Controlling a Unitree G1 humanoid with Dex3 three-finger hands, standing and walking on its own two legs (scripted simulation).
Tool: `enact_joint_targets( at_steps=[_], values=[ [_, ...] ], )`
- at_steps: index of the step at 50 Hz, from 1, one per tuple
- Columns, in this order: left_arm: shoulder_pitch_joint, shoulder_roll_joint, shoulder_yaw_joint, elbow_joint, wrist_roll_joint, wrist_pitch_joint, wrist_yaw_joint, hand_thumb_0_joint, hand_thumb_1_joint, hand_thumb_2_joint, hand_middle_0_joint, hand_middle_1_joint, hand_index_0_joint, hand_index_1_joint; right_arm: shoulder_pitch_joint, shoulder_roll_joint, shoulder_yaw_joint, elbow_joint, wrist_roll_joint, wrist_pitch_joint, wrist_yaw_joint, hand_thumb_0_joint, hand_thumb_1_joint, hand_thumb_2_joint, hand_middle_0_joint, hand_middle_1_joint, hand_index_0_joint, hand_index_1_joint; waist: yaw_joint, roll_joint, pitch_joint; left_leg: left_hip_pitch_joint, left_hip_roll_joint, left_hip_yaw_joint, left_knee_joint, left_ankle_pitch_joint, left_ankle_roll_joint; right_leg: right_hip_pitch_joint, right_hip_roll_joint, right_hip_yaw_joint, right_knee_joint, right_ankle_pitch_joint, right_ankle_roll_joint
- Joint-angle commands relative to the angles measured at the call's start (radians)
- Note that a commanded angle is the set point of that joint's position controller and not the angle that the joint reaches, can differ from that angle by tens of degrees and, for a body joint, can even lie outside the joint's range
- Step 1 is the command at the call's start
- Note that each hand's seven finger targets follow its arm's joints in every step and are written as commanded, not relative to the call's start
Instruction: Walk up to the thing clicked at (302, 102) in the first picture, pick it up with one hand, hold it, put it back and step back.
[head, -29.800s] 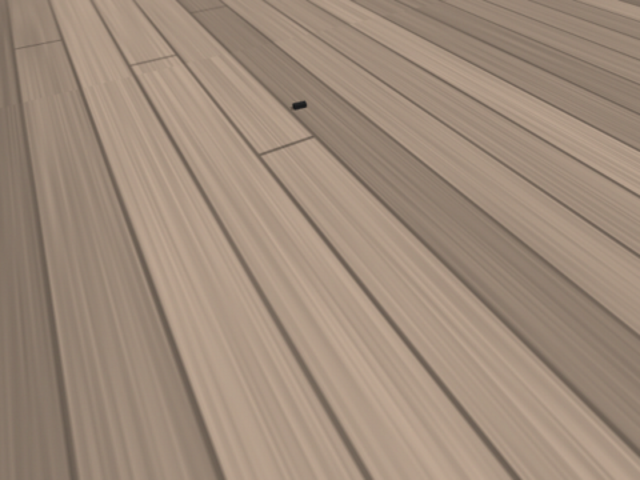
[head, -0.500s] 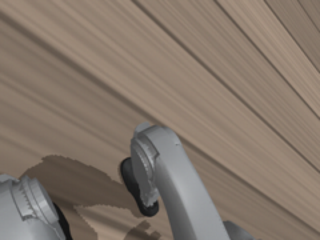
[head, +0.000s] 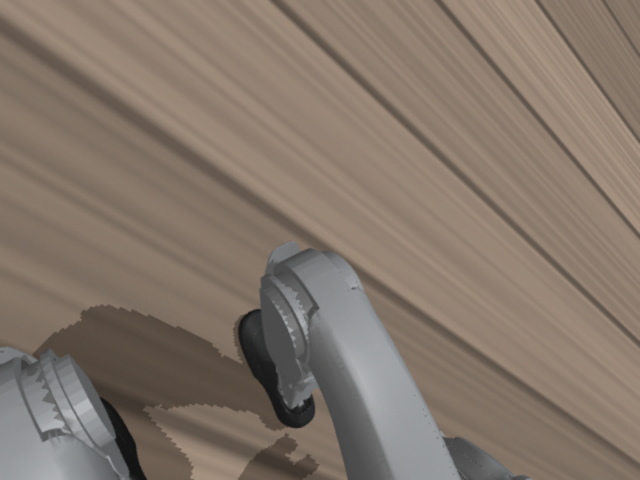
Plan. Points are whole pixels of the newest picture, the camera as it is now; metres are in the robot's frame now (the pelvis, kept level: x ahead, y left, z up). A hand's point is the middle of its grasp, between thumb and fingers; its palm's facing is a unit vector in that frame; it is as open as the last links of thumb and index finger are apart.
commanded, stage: withdraw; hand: left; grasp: from above
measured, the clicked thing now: out of the picture +0.45 +0.32 -0.30
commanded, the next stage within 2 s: home in 0.98 s
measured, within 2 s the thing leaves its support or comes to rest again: neither
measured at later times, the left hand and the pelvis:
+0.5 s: hand out of the picture +0.45 +0.36 -0.15, palm faces -0.38 -0.12 -0.92, open 13.0 cm; pelvis +0.01 +0.00 +0.01, yaw +3 degrees
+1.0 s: hand out of the picture +0.43 +0.33 -0.16, palm faces -0.40 -0.10 -0.91, open 13.7 cm; pelvis -0.01 -0.01 +0.01, yaw +7 degrees
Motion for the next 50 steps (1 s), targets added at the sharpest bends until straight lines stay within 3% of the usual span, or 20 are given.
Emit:
enact_joint_targets(
  at_steps=[1,4,9,10,11,14,15,19,20,21,22,23,24,27,30,33,37,42,46,50],
  values=[
    [-0.220,0.180,-0.013,-0.071,0.003,0.003,0.037,0.000,-0.292,0.833,-0.290,-0.829,-0.280,-0.836,0.224,-0.327,-0.081,0.032,0.009,0.004,-0.005,0.000,-0.881,-0.897,0.201,0.301,0.201,0.301,-0.053,0.508,-0.660,0.455,0.031,0.107,-0.248,0.206,0.016,0.402,0.041,-0.109,-0.218,0.261,-0.073],
    [-0.231,0.182,-0.020,-0.064,0.006,0.001,0.032,0.000,-0.305,0.811,-0.268,-0.776,-0.265,-0.777,0.236,-0.326,-0.076,0.037,0.008,0.006,-0.007,0.000,-0.899,-0.900,0.200,0.300,0.200,0.300,-0.066,0.504,-0.638,0.458,0.030,0.105,-0.250,0.214,0.015,0.395,0.038,-0.111,-0.208,0.266,-0.074],
    [-0.310,0.202,-0.035,-0.200,0.017,-0.010,0.011,0.000,-0.309,0.813,-0.276,-0.758,-0.268,-0.766,0.208,-0.322,-0.087,0.027,0.014,0.012,-0.011,0.000,-0.901,-0.902,0.200,0.300,0.200,0.300,-0.041,0.616,-0.713,0.545,0.034,0.101,-0.271,0.224,0.002,0.382,0.033,-0.112,-0.192,0.268,-0.087],
    [-0.291,0.243,-0.002,-0.206,0.023,-0.008,0.007,0.000,-0.311,0.815,-0.278,-0.751,-0.267,-0.762,0.213,-0.330,-0.093,0.039,0.017,0.015,-0.013,0.000,-0.902,-0.903,0.200,0.300,0.200,0.300,-0.027,0.634,-0.759,0.562,0.035,0.098,-0.275,0.241,-0.002,0.395,0.032,-0.115,-0.186,0.280,-0.088],
    [-0.287,0.220,-0.026,-0.230,0.032,-0.009,-0.008,0.000,-0.310,0.810,-0.290,-0.739,-0.276,-0.752,0.201,-0.316,-0.098,0.033,0.021,0.019,-0.014,0.000,-0.906,-0.904,0.200,0.300,0.200,0.300,-0.023,0.644,-0.760,0.563,0.032,0.106,-0.268,0.240,-0.002,0.387,0.031,-0.110,-0.181,0.279,-0.089],
    [-0.233,0.242,0.004,-0.409,0.046,-0.016,-0.051,0.000,-0.304,0.803,-0.297,-0.733,-0.283,-0.747,0.201,-0.301,-0.132,0.047,0.037,0.035,-0.015,0.000,-0.906,-0.905,0.200,0.300,0.200,0.300,0.043,0.743,-0.912,0.648,0.026,0.127,-0.268,0.336,-0.008,0.416,0.030,-0.097,-0.176,0.348,-0.093],
    [-0.206,0.192,-0.038,-0.482,0.044,-0.021,-0.075,0.000,-0.320,0.813,-0.298,-0.726,-0.278,-0.746,0.165,-0.286,-0.139,0.036,0.053,0.044,-0.015,0.000,-0.910,-0.908,0.200,0.300,0.200,0.300,0.074,0.776,-0.952,0.673,0.024,0.130,-0.287,0.345,-0.013,0.398,0.031,-0.091,-0.169,0.342,-0.101],
    [0.022,0.202,-0.007,-0.550,0.077,0.004,-0.195,0.000,-0.331,0.825,-0.276,-0.744,-0.258,-0.761,0.192,-0.272,-0.210,0.044,0.096,0.127,-0.017,0.000,-0.906,-0.906,0.200,0.300,0.200,0.300,0.164,0.737,-0.984,0.568,0.010,0.178,-0.298,0.347,0.003,0.405,0.037,-0.039,-0.191,0.346,-0.104],
    [0.043,0.161,-0.017,-0.555,0.070,0.011,-0.231,0.000,-0.306,0.808,-0.286,-0.735,-0.272,-0.748,0.207,-0.267,-0.225,0.041,0.102,0.150,-0.018,0.000,-0.902,-0.903,0.200,0.300,0.200,0.300,0.158,0.688,-0.956,0.535,0.005,0.186,-0.300,0.353,0.009,0.391,0.032,-0.037,-0.197,0.356,-0.099],
    [0.047,0.046,-0.088,-0.554,0.060,0.012,-0.276,0.000,-0.313,0.818,-0.278,-0.742,-0.263,-0.756,0.202,-0.250,-0.231,0.025,0.113,0.167,-0.017,0.000,-0.902,-0.903,0.200,0.300,0.200,0.300,0.141,0.624,-0.909,0.485,0.004,0.186,-0.307,0.317,0.016,0.367,0.032,-0.031,-0.209,0.327,-0.097],
    [0.058,0.005,-0.111,-0.546,0.051,0.012,-0.318,0.000,-0.329,0.834,-0.267,-0.760,-0.251,-0.776,0.208,-0.251,-0.242,0.015,0.119,0.183,-0.020,0.000,-0.902,-0.904,0.200,0.300,0.200,0.300,0.119,0.538,-0.839,0.443,0.003,0.183,-0.313,0.280,0.027,0.353,0.033,-0.031,-0.234,0.298,-0.098],
    [0.027,-0.081,-0.186,-0.585,0.041,0.002,-0.365,0.000,-0.342,0.849,-0.249,-0.783,-0.235,-0.797,0.201,-0.240,-0.244,-0.015,0.126,0.195,-0.028,0.000,-0.901,-0.903,0.200,0.300,0.200,0.300,0.099,0.457,-0.804,0.419,-0.001,0.180,-0.322,0.245,0.034,0.350,0.035,-0.032,-0.261,0.268,-0.097],
    [0.015,-0.099,-0.208,-0.626,0.031,-0.014,-0.407,0.000,-0.357,0.865,-0.231,-0.810,-0.219,-0.822,0.222,-0.245,-0.252,-0.014,0.128,0.208,-0.040,0.000,-0.899,-0.902,0.200,0.300,0.200,0.300,0.087,0.415,-0.784,0.414,-0.008,0.175,-0.341,0.217,0.038,0.359,0.028,-0.038,-0.280,0.240,-0.097],
    [0.033,-0.128,-0.254,-0.697,0.003,-0.064,-0.518,0.000,-0.397,0.911,-0.203,-0.856,-0.188,-0.873,0.233,-0.256,-0.288,-0.035,0.148,0.239,-0.081,0.000,-0.896,-0.903,0.200,0.300,0.200,0.300,0.114,0.314,-0.766,0.418,-0.020,0.154,-0.394,0.124,0.034,0.363,0.015,-0.021,-0.314,0.124,-0.107],
    [-0.024,-0.154,-0.281,-0.787,-0.005,-0.115,-0.563,0.000,-0.375,0.911,-0.208,-0.854,-0.193,-0.870,0.223,-0.240,-0.295,-0.053,0.153,0.260,-0.132,0.000,-0.889,-0.900,0.200,0.300,0.200,0.300,0.125,0.292,-0.782,0.468,-0.031,0.149,-0.414,0.070,0.026,0.335,0.004,-0.012,-0.342,0.061,-0.110],
    [-0.108,-0.119,-0.253,-0.783,0.023,-0.172,-0.524,0.000,-0.394,0.927,-0.193,-0.865,-0.177,-0.882,0.205,-0.212,-0.278,-0.061,0.152,0.277,-0.182,0.000,-0.887,-0.900,0.200,0.300,0.200,0.300,0.129,0.281,-0.783,0.458,-0.042,0.166,-0.395,0.059,0.030,0.333,-0.002,0.009,-0.349,0.035,-0.109],
    [-0.169,-0.025,-0.184,-0.685,0.123,-0.211,-0.389,0.000,-0.394,0.929,-0.179,-0.870,-0.166,-0.882,0.165,-0.173,-0.244,-0.044,0.138,0.297,-0.225,0.000,-0.880,-0.896,0.200,0.300,0.200,0.300,0.153,0.319,-0.770,0.420,-0.044,0.207,-0.366,0.074,0.033,0.295,0.001,0.041,-0.335,0.017,-0.109],
    [-0.249,-0.037,-0.181,-0.442,0.223,-0.180,-0.235,0.000,-0.460,0.970,-0.112,-0.936,-0.107,-0.940,0.156,-0.164,-0.221,-0.021,0.103,0.286,-0.246,0.000,-0.879,-0.893,0.200,0.300,0.200,0.300,0.109,0.409,-0.776,0.454,-0.042,0.210,-0.371,0.066,0.025,0.222,0.000,0.036,-0.283,0.034,-0.112],
    [-0.336,0.047,-0.136,-0.410,0.230,-0.132,-0.175,0.000,-0.482,0.977,-0.101,-0.947,-0.097,-0.950,0.167,-0.181,-0.219,-0.020,0.085,0.267,-0.253,0.000,-0.881,-0.894,0.200,0.300,0.200,0.300,0.115,0.494,-0.854,0.499,-0.037,0.211,-0.373,0.062,0.023,0.210,-0.007,0.026,-0.255,0.040,-0.112],
    [-0.341,0.106,-0.093,-0.483,0.190,-0.098,-0.185,0.000,-0.449,0.944,-0.132,-0.923,-0.131,-0.923,0.170,-0.185,-0.225,-0.027,0.081,0.252,-0.250,0.000,-0.880,-0.893,0.200,0.299,0.200,0.299,0.131,0.564,-0.953,0.548,-0.029,0.216,-0.367,0.092,0.019,0.238,-0.010,0.026,-0.237,0.064,-0.116]
  ],
)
